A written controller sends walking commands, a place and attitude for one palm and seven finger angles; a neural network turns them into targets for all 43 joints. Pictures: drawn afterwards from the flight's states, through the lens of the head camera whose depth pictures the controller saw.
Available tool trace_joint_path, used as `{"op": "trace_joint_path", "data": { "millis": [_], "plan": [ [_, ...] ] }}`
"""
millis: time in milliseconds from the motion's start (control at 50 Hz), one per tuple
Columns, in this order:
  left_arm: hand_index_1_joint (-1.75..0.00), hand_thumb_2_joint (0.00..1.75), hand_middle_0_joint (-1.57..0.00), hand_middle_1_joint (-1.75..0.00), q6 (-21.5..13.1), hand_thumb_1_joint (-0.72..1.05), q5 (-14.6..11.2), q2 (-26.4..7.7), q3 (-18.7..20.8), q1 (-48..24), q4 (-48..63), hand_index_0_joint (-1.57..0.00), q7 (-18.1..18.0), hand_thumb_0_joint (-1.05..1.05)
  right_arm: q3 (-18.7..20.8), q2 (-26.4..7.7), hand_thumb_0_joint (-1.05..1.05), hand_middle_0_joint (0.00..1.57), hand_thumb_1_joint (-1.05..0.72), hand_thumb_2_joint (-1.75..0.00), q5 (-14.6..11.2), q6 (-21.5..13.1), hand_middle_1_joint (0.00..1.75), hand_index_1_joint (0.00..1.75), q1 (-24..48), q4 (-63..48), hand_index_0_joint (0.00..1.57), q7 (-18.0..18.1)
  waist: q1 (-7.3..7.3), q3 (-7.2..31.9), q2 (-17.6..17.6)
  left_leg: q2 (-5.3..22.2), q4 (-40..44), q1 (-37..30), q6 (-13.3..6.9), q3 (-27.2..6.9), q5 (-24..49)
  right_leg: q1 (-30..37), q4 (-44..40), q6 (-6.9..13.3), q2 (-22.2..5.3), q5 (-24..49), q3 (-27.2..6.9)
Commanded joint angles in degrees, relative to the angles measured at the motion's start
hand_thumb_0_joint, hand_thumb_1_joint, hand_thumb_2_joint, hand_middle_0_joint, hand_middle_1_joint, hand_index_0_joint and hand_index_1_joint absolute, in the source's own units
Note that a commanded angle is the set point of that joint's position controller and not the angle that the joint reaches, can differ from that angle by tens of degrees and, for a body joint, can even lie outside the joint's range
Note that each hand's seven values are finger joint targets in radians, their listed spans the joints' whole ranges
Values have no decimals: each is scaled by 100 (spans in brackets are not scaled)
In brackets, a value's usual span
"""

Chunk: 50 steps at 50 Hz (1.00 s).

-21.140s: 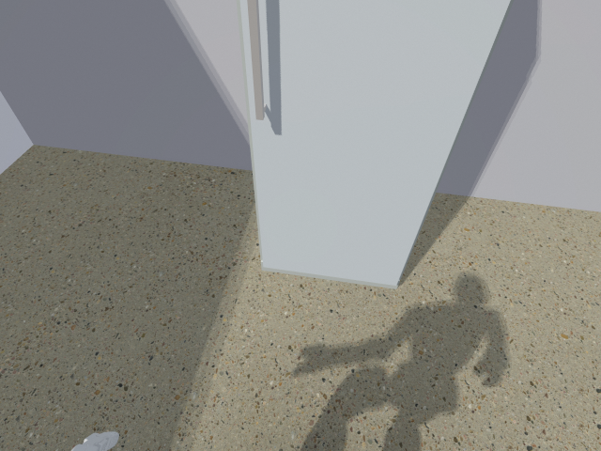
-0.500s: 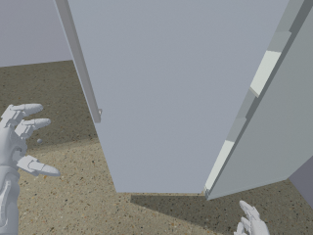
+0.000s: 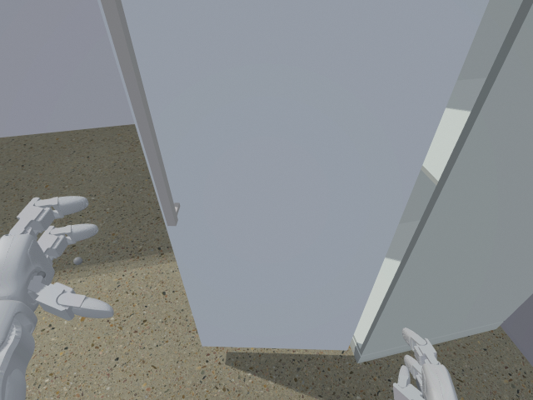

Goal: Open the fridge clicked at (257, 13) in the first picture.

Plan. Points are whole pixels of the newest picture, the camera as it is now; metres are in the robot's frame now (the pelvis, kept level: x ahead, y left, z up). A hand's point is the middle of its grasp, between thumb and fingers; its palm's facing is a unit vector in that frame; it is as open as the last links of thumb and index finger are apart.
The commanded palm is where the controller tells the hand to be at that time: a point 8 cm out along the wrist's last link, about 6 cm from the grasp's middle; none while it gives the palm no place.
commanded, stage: draw the hand back to the body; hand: left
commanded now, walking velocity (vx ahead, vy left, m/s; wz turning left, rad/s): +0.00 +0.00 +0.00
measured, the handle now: (151, 129) +0.44 +0.26 +0.21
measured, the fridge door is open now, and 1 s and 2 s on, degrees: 76 76 76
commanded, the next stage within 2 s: step back with the hand held close in 1.02 s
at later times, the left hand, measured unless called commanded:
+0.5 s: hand (76, 258) +0.21 +0.27 +0.16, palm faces +0.46 -0.81 -0.36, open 10.2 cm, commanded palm +0.16 +0.30 +0.18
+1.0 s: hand (69, 259) +0.21 +0.27 +0.17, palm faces +0.46 -0.81 -0.35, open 7.5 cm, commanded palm +0.16 +0.30 +0.18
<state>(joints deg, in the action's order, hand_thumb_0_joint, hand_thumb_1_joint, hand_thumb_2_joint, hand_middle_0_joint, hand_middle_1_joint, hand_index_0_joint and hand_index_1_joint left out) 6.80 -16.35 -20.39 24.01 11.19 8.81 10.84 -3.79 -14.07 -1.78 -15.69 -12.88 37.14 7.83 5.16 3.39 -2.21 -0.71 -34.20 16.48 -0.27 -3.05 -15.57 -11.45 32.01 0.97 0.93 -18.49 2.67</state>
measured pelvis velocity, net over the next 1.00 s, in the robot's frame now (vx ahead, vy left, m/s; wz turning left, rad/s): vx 0.02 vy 0.01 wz -0.03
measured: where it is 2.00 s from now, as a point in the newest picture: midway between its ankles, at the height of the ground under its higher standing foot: outside the picture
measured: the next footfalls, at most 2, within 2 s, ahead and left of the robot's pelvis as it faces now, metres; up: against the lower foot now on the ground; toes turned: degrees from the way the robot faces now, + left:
none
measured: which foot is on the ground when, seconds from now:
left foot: down 0.00-1.00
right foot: down 0.00-1.00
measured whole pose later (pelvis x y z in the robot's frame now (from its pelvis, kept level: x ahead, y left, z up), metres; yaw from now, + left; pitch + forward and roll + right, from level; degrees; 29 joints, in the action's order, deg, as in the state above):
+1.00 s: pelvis +0.02 +0.01 +0.01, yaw -2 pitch -6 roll +0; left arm -3.2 -4.2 -19.4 19.5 24.2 20.6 -5.6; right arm -1.7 -12.1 1.0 -7.2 -11.7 37.9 5.1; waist 5.2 -0.4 -2.2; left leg -1.2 -24.1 6.0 -1.0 -1.0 -12.5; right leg -1.9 22.7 0.2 0.2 -15.1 0.6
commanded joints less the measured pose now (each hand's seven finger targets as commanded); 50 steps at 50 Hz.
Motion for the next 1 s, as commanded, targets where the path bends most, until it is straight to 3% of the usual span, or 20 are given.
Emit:
{"op": "trace_joint_path", "data": {
  "millis": [0,20,60,80,160,180,200,380,400,440,540,580,620,640,840,980],
  "plan": [
    [-96,36,-24,-96,-909,-22,777,-1240,264,-647,1260,-24,-1299,0,274,-618,0,20,-90,-90,181,-127,30,30,749,-815,20,-57,-141,-20,-326,-12,804,-432,-140,68,225,-355,-957,14,-168,369,-190],
    [-94,37,-24,-94,-1005,-19,864,-1165,139,-502,1510,-24,-1414,0,294,-595,0,20,-90,-90,183,-82,30,30,752,-853,20,-82,-141,163,-468,21,855,-571,-142,83,264,-215,-895,18,-176,412,-184],
    [-89,41,-24,-89,-1134,-12,968,-1251,153,-404,1695,-24,-1598,0,312,-629,0,20,-90,-90,213,-32,30,30,776,-870,20,-95,-123,337,-199,24,915,-703,-174,126,371,-84,-1003,-15,-164,529,-207],
    [-87,43,-23,-87,-1173,-8,1006,-1192,103,-297,1693,-23,-1659,0,328,-599,0,20,-90,-90,211,1,30,30,785,-867,20,-91,-140,269,-18,51,933,-700,-187,149,400,-28,-985,-27,-170,526,-186],
    [-79,50,-23,-79,-1332,7,1136,-1304,239,-152,1733,-23,-1798,0,358,-605,0,20,-90,-90,229,119,30,30,838,-796,20,-84,-98,116,-63,41,1092,-842,-192,192,533,36,-1166,-25,-158,622,-191],
    [-77,51,-23,-77,-1367,10,1150,-1165,130,-66,1800,-23,-1801,0,368,-563,0,20,-90,-90,220,137,30,30,851,-805,20,-85,-117,105,-110,69,1107,-858,-188,203,592,128,-1087,-21,-180,664,-164],
    [-75,53,-23,-75,-1403,14,1175,-1291,239,-103,1842,-23,-1821,0,365,-575,0,20,-90,-90,238,157,30,30,870,-797,20,-85,-76,113,-52,38,1144,-914,-190,199,637,109,-1155,-22,-159,728,-165],
    [-55,69,-22,-55,-1491,47,1197,-1073,136,436,2067,-22,-1781,0,418,-499,0,20,-90,-90,242,304,30,30,916,-811,20,-136,-71,-33,-135,82,1262,-1092,-182,262,1018,347,-1204,-36,-179,1105,-148],
    [-53,71,-21,-53,-1495,50,1210,-1186,247,425,2091,-21,-1794,0,420,-522,0,20,-90,-90,263,321,30,30,899,-790,20,-135,-51,9,-137,61,1262,-1151,-182,275,1100,345,-1254,-35,-158,1220,-151],
    [-49,74,-21,-49,-1481,57,1198,-1123,243,709,2067,-21,-1775,0,452,-522,0,20,-90,-90,262,340,30,30,907,-810,20,-159,-34,-51,46,94,1259,-1113,-175,269,1186,400,-1257,-36,-151,1293,-132],
    [-38,83,-21,-38,-1469,75,1217,-1082,214,766,2317,-21,-1755,0,453,-496,0,20,-90,-90,269,395,30,30,907,-851,20,-191,-35,-25,-194,88,1278,-1215,-150,285,1338,446,-1263,-25,-139,1437,-129],
    [-34,87,-20,-34,-1459,83,1207,-1050,182,753,2393,-20,-1754,0,447,-457,0,20,-90,-90,266,422,30,30,915,-879,20,-185,-56,-19,-43,91,1270,-1232,-166,296,1389,470,-1234,-38,-154,1509,-126],
    [-30,90,-20,-30,-1456,90,1212,-1040,191,766,2464,-20,-1754,0,441,-440,0,20,-90,-90,276,456,30,30,897,-880,20,-200,-54,-6,-154,84,1266,-1246,-158,307,1399,487,-1236,-32,-160,1526,-129],
    [-30,90,-20,-30,-1430,90,1212,-1088,239,859,2368,-20,-1753,0,457,-480,0,20,-90,-90,280,454,30,30,903,-865,20,-194,-39,-61,-26,92,1262,-1239,-155,313,1419,460,-1295,-37,-136,1556,-122],
    [-30,90,-20,-30,-1370,90,1221,-1032,177,743,2410,-20,-1761,0,443,-468,0,20,-90,-90,282,529,30,30,949,-892,20,-200,-39,-29,-256,97,1356,-1306,-135,257,1333,503,-1319,-10,-132,1379,-118],
    [-30,90,-20,-30,-1385,90,1234,-1005,133,614,2452,-20,-1766,0,431,-440,0,20,-90,-90,278,535,30,30,972,-874,20,-217,-65,-152,-188,110,1420,-1262,-115,238,1214,470,-1360,-10,-126,1229,-118]
  ]
}}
